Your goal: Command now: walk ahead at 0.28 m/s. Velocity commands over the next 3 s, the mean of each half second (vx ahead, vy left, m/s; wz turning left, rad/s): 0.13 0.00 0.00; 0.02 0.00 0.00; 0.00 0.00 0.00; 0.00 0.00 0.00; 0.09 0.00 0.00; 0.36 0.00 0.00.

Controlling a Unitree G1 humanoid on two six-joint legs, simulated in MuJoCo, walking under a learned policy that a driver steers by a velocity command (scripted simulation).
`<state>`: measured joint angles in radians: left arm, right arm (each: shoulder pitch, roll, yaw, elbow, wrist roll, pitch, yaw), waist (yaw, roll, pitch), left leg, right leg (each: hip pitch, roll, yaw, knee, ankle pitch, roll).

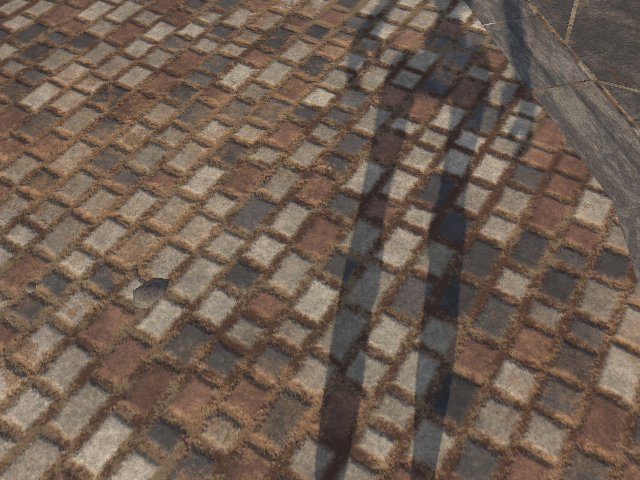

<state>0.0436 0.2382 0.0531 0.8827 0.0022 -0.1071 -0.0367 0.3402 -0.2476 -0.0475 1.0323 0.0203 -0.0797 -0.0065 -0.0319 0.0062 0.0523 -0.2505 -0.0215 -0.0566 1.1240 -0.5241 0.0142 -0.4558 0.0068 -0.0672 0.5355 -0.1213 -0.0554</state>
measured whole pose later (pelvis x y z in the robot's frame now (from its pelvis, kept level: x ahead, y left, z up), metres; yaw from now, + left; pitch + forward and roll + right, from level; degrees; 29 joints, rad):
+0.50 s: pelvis +0.13 +0.02 +0.01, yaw +0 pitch +1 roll -1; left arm 0.17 0.22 0.03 1.03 0.01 -0.02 0.02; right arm 0.13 -0.21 -0.06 1.01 0.00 -0.02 -0.02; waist 0.01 -0.01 0.01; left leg -0.32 0.03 0.00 0.52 -0.21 -0.01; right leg -0.19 0.01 -0.07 0.47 -0.30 -0.02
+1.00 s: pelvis +0.14 +0.03 +0.01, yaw +0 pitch -1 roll +0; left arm 0.23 0.20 0.03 1.11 0.01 0.00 0.04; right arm 0.11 -0.21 -0.05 1.08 0.00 0.01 -0.03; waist 0.01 0.00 0.04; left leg -0.26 0.00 0.01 0.52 -0.24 0.01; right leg -0.14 -0.02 -0.06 0.50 -0.34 0.00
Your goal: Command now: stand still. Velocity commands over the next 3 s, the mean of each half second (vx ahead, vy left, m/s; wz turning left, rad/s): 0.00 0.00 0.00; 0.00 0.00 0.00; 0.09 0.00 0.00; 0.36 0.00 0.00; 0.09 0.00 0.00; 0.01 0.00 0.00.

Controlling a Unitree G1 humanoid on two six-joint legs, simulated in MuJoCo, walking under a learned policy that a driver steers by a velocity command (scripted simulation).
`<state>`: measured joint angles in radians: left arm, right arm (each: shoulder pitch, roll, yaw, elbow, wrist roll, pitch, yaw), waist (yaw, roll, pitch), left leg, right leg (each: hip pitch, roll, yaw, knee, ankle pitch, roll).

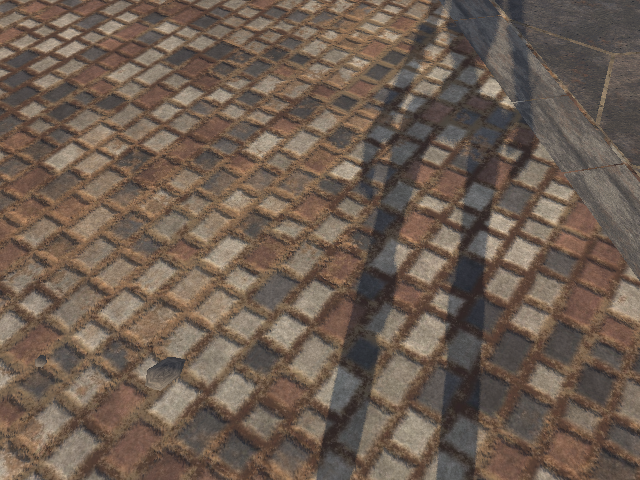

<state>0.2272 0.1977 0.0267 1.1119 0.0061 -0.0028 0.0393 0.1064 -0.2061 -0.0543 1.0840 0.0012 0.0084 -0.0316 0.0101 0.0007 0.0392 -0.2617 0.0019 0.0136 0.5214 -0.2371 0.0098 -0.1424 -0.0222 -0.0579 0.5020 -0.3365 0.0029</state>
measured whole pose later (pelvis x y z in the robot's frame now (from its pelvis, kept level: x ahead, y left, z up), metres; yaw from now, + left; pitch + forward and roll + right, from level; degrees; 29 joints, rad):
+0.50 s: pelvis -0.01 +0.00 +0.00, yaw +0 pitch -1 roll +0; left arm 0.30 0.17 0.02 1.13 0.01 -0.01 0.04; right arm 0.16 -0.19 -0.04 1.13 0.00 0.01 -0.04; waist 0.00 0.00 0.04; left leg -0.27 0.01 0.01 0.50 -0.21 0.00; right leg -0.15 -0.02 -0.06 0.48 -0.32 0.00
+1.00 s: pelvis +0.00 +0.00 +0.00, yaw +0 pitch -1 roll +0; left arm 0.33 0.16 0.02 1.11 0.00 -0.02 0.04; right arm 0.19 -0.19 -0.03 1.12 0.01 0.01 -0.04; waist 0.00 0.00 0.03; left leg -0.27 0.01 0.01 0.50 -0.22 0.00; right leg -0.15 -0.01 -0.06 0.48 -0.32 0.00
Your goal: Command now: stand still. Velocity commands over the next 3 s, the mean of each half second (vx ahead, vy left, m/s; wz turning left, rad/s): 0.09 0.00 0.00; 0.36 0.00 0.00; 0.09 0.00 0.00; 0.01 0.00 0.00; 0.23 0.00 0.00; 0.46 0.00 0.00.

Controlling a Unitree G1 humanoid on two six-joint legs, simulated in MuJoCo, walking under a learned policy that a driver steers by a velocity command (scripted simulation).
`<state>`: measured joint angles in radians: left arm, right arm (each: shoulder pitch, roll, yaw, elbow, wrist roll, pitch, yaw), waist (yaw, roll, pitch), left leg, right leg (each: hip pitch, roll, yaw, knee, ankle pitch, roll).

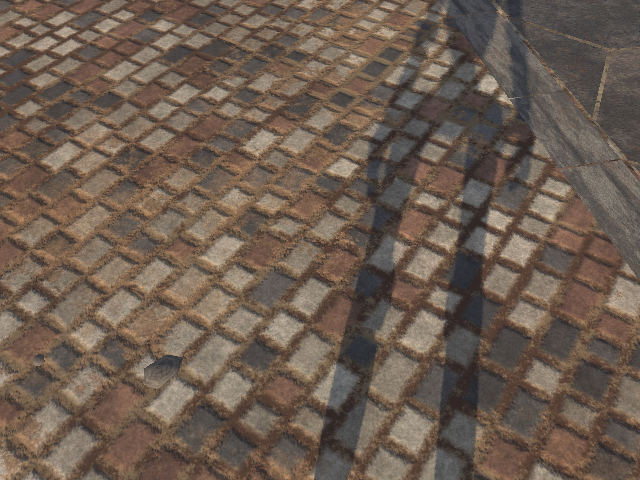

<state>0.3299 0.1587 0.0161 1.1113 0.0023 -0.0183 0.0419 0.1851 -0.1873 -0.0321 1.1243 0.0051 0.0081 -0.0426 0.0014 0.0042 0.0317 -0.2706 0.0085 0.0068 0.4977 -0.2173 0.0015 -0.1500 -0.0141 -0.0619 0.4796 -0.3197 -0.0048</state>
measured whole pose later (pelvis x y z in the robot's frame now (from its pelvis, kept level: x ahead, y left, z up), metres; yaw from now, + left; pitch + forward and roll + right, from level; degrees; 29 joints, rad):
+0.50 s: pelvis +0.04 +0.02 +0.00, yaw +0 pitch +0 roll +0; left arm 0.45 0.20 0.06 1.09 -0.03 -0.05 0.03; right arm 0.23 -0.20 -0.05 1.09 0.04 -0.06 0.00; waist 0.03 -0.04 -0.01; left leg -0.35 0.02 0.07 0.72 -0.43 0.09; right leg -0.10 -0.04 -0.04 0.48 -0.39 0.00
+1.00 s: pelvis +0.27 +0.02 -0.02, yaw +0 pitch +2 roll +1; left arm -0.04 0.21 0.04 0.86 -0.01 -0.10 -0.04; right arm 0.47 -0.20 -0.03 1.10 0.00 -0.07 -0.02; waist -0.07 -0.03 0.04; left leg 0.13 -0.01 0.07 0.32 -0.45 0.00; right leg -0.56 -0.02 -0.05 0.51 0.08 -0.09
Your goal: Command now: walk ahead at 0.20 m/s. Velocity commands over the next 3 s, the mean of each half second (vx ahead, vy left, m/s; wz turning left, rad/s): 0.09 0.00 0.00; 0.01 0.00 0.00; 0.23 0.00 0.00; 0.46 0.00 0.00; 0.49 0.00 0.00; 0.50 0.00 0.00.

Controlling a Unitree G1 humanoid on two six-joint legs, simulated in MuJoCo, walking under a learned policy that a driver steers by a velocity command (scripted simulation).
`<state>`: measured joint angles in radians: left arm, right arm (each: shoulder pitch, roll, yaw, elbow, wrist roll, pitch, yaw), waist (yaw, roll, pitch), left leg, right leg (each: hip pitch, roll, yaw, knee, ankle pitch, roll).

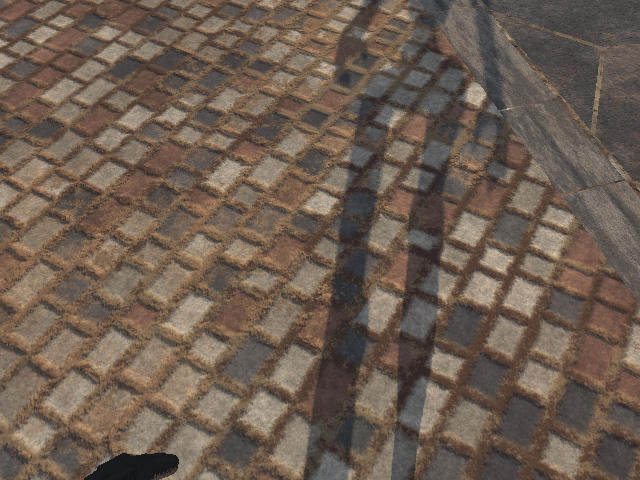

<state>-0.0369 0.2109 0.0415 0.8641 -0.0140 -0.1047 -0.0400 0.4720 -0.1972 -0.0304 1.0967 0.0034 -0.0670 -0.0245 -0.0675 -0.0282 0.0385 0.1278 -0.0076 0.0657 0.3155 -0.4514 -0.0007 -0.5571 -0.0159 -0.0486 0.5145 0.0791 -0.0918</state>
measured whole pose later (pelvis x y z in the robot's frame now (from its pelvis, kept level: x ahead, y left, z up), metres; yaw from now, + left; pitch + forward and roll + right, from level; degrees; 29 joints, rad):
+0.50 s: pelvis +0.12 -0.01 +0.02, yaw +0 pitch +0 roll -1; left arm 0.16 0.20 0.03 1.01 0.01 -0.02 0.03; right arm 0.26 -0.19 -0.05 1.05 -0.01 -0.02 -0.05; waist 0.01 -0.02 0.00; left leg -0.27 0.05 0.01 0.53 -0.26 -0.02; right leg -0.30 0.03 -0.08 0.46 -0.17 -0.05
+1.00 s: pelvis +0.16 +0.00 +0.02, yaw -1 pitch -1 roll +0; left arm 0.15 0.20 0.04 1.08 0.00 0.00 0.03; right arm 0.23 -0.18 -0.05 1.08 0.00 -0.01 -0.04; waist 0.00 0.00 0.04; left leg -0.17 0.02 0.03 0.50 -0.32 -0.01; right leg -0.24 0.00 -0.06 0.51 -0.26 -0.03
